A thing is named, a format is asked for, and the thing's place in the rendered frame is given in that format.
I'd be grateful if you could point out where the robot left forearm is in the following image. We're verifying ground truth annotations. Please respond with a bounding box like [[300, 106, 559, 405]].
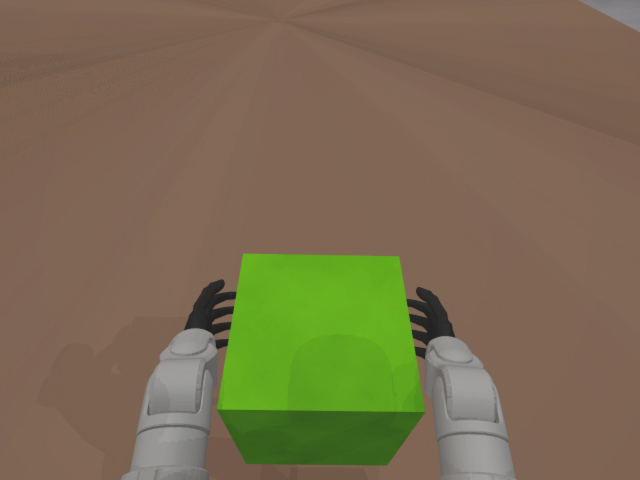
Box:
[[121, 328, 218, 480]]

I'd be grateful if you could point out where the robot left hand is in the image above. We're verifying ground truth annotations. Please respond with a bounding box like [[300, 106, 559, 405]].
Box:
[[184, 279, 237, 349]]

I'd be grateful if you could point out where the carton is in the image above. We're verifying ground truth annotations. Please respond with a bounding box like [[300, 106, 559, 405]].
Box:
[[217, 254, 425, 466]]

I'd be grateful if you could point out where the robot right forearm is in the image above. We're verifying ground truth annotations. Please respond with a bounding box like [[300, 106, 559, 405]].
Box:
[[424, 336, 517, 480]]

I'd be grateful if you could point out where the robot right hand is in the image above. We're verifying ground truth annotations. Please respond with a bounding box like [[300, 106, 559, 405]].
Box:
[[406, 287, 456, 360]]

